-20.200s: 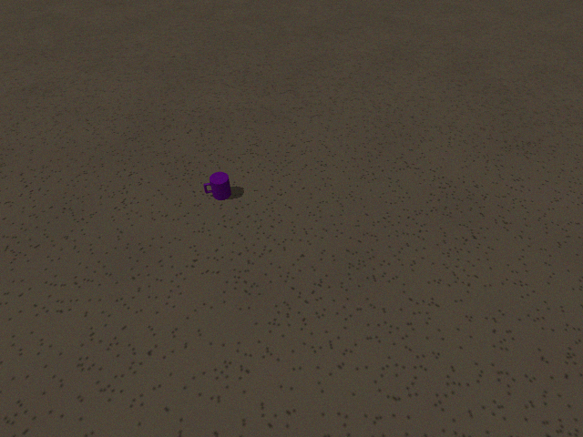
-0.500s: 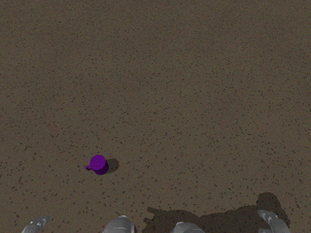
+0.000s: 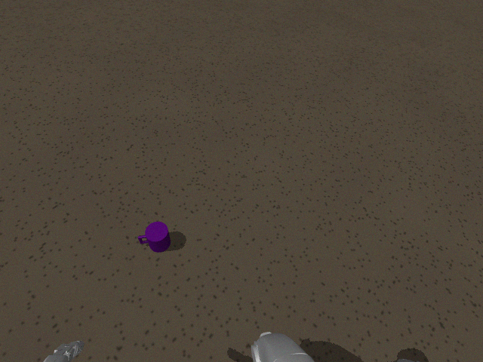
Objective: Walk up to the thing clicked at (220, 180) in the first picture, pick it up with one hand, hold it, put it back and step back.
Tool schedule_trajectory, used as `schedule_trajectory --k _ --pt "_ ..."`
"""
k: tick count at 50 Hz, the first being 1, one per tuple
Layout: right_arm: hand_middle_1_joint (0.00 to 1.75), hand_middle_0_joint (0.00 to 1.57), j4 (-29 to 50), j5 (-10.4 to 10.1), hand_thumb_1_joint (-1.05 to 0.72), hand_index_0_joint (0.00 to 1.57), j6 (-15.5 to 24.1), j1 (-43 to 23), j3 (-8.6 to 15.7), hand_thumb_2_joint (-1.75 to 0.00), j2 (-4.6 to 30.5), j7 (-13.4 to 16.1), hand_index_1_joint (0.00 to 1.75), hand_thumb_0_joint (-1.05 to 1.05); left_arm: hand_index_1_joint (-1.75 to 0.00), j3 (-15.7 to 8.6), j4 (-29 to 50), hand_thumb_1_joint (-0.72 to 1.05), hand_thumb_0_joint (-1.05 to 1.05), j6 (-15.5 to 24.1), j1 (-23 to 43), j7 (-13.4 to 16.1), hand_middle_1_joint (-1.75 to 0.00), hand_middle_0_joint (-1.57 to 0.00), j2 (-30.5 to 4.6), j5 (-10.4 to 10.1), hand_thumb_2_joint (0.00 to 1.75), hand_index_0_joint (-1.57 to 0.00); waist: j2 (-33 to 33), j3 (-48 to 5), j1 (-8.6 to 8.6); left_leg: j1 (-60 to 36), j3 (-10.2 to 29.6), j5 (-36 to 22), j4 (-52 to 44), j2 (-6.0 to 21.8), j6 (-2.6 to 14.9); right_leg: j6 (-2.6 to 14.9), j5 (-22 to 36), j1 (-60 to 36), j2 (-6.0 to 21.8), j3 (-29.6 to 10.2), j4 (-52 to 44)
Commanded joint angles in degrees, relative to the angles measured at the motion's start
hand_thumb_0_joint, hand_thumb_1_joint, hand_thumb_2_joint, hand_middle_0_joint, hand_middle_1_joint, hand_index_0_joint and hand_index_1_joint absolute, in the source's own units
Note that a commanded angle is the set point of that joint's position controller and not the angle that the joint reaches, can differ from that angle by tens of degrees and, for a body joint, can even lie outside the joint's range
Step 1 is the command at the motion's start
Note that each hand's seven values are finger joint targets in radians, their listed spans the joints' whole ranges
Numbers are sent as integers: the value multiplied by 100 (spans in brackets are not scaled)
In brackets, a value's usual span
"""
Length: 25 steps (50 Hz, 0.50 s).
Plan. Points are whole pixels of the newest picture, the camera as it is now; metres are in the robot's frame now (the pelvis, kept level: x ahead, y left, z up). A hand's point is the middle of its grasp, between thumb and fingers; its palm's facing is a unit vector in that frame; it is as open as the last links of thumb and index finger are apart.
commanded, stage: walk up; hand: left
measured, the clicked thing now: (154, 237) +0.65 +0.31 -0.71
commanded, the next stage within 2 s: stand in 1.36 s
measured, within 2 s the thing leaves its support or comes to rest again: neither
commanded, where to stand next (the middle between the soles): +0.30 -0.01 m, yaw -1 degrees
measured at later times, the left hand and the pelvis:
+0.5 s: hand out of the picture +0.01 +0.25 -0.14, palm faces +0.03 -0.92 -0.39, open 7.4 cm; pelvis -0.04 -0.02 +0.00, yaw +0 degrees
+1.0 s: hand out of the picture +0.10 +0.23 -0.14, palm faces +0.02 -0.94 -0.33, open 7.4 cm; pelvis -0.01 -0.02 +0.00, yaw +0 degrees
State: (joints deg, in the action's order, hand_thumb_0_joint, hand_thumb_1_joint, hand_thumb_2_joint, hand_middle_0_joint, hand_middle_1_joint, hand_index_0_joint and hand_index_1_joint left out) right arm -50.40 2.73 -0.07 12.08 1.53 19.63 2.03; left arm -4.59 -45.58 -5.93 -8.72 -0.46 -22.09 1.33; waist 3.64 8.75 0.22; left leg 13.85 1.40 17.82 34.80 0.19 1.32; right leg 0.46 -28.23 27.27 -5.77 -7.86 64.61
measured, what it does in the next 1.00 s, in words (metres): steps on the spot: right foot, then left foot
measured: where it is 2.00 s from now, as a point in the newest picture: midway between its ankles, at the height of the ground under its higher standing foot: outside the picture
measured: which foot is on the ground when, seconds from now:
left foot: down 0.00-0.22, up 0.24-0.48, down 0.50-1.00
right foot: up 0.00-0.16, down 0.18-0.54, up 0.56-0.76, down 0.78-1.00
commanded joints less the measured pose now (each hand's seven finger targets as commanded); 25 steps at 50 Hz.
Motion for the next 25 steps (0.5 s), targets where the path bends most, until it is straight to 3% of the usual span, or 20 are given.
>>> schedule_trajectory --k 1,3,5,6,7,8,9,10,11,12,13,15,16,18,20,21,23,24,25 --pt "30 20 590 -48 -90 20 260 -416 530 -90 1555 71 30 0 -30 -416 303 90 0 250 -364 -11 -30 -20 -1093 -25 90 -20 -992 -786 146 -282 870 -1343 -1214 1180 818 -70 311 -189 174 -129 -212" --pt "30 20 505 -46 -90 20 235 -179 515 -90 1496 -5 30 0 -30 -302 341 90 0 400 -70 -62 -30 -20 -979 -25 90 -20 -1309 -826 -162 -712 734 -176 -1272 887 724 -204 288 -226 334 180 -1543" --pt "30 20 535 -9 -90 20 185 -109 561 -90 1678 -83 30 0 -30 -231 244 90 0 506 -47 -91 -30 -20 -1014 -18 90 -20 -1703 -906 -323 -690 829 1067 -1417 982 889 -228 -103 -607 415 592 -2386" --pt "30 20 542 11 -90 20 135 -169 579 -90 1748 -119 30 0 -30 -239 92 90 0 565 -191 -67 -30 -20 -1004 -15 90 -20 -1827 -965 -264 -595 872 1129 -1281 1083 979 -182 -328 -904 443 730 -2889" --pt "30 20 557 21 -90 20 76 -225 591 -90 1784 -148 30 0 -30 -252 -127 90 0 621 -444 -24 -30 -20 -956 1 90 -20 -1801 -940 -121 -163 793 1196 -1127 1104 981 -98 -79 -1394 463 850 -3422" --pt "30 20 596 -9 -90 20 18 -379 567 -90 1757 -173 30 0 -30 -256 -363 90 0 687 -824 13 -30 -20 -897 11 90 -20 -1654 -857 118 287 609 1067 -807 1008 857 4 536 -1970 419 964 -4304" --pt "30 20 592 -56 -90 20 -23 -329 484 -90 1478 -171 30 0 -30 -305 -560 90 0 751 -1020 54 -30 -20 -1024 55 90 -20 -1137 -785 201 737 422 933 -183 741 576 55 857 -2422 395 639 -4607" --pt "30 20 675 -129 -90 20 -16 -262 369 -90 1061 -177 30 0 -30 -379 -563 90 0 815 -1098 83 -30 -20 -1340 137 90 -20 -12 -721 199 1426 158 994 836 344 205 288 128 -2576 1186 -926 -4953" --pt "30 20 756 -150 -90 20 5 -274 273 -90 893 -174 30 0 -30 -432 -332 90 0 855 -677 89 -30 -20 -1679 172 90 -20 614 -413 167 2152 146 1451 1229 -190 -120 687 -956 -2071 2146 -2366 -5317" --pt "30 20 632 -138 -90 20 16 -512 442 -90 1384 -122 30 0 -30 -452 -219 90 0 821 -303 85 -30 -20 -2030 193 90 -20 453 -2 271 1441 691 1576 1646 21 -133 1278 -1553 -648 2730 -2823 -5405" --pt "30 20 469 -179 -90 20 34 -281 518 -90 1564 -150 30 0 -30 -430 -156 90 0 814 107 74 -30 -20 -1878 149 90 -20 461 271 44 1098 711 1331 1871 206 -137 1337 -1715 -195 2693 -2471 -5392" --pt "30 20 305 -239 -90 20 74 -206 487 -90 1412 -217 30 0 -30 -333 -199 90 0 897 99 77 -30 -20 -1395 98 90 -20 332 165 17 1314 732 710 1589 14 -163 910 -761 -1021 1954 -1227 -5252" --pt "30 20 270 -220 -90 20 85 -127 457 -90 1328 -223 30 0 -30 -339 -248 90 0 917 -10 90 -30 -20 -1364 80 90 -20 516 42 43 1337 696 620 1487 -17 -174 833 -441 -1232 1837 -989 -5156" --pt "30 20 253 -166 -90 20 104 -152 444 -90 1334 -266 30 0 -30 -361 -307 90 0 947 -299 71 -30 -20 -1440 74 90 -20 671 13 201 1351 576 607 1224 -12 -213 828 -333 -1400 1824 -921 -5120" --pt "30 20 226 -141 -90 20 148 -167 435 -90 1357 -302 30 0 -30 -374 -278 90 0 922 -292 45 -30 -20 -1499 93 90 -20 774 -18 253 1193 329 761 775 25 -227 899 -60 -1477 1921 -744 -5030" --pt "30 20 194 -144 -90 20 186 -174 422 -90 1297 -311 30 0 -30 -368 -264 90 0 904 -238 43 -30 -20 -1473 76 90 -20 849 -108 245 1046 161 769 347 46 -231 911 402 -1619 1912 -595 -4872" --pt "30 20 33 -136 -90 20 243 129 443 -90 1240 -307 30 0 -30 -314 -210 90 0 849 4 30 -30 -20 -1433 13 90 -20 719 -375 35 209 -100 245 -540 -40 -199 824 1133 -1403 1811 -215 -4411" --pt "30 20 -75 -138 -90 20 274 292 461 -90 1201 -289 30 0 -30 -258 -223 90 0 811 -7 30 -30 -20 -1338 -23 90 -20 496 -602 -24 -264 -192 -278 -1027 -205 -168 663 1730 -1436 1626 66 -3930" --pt "30 20 -124 -110 -90 20 316 387 493 -90 1228 -245 30 0 -30 -173 -218 90 0 789 -99 40 -30 -20 -1132 -45 90 -20 256 -834 -95 -726 -14 -778 -1306 -155 -92 480 2641 -1408 1429 382 -3272"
